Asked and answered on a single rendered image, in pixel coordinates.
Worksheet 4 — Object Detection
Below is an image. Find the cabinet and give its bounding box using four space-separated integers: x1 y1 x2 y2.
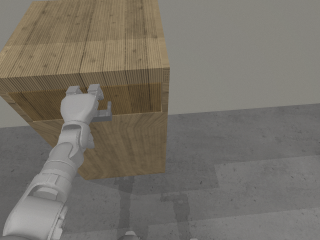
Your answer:
0 0 170 180

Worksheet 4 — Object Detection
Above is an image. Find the handle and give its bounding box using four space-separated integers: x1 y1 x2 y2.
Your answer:
91 101 113 123

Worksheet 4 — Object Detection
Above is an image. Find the robot left forearm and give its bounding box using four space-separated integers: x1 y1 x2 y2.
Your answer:
2 120 90 236

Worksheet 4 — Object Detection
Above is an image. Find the robot left shin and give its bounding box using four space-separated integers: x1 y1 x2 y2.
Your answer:
125 231 136 236

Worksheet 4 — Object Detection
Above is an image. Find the left robot hand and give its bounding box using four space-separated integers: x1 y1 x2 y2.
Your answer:
60 84 104 149

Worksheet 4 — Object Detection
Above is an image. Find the drawer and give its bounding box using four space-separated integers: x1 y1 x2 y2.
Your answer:
8 82 161 121

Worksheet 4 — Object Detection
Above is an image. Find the left robot upper arm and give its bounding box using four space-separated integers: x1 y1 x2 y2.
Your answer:
0 195 69 240

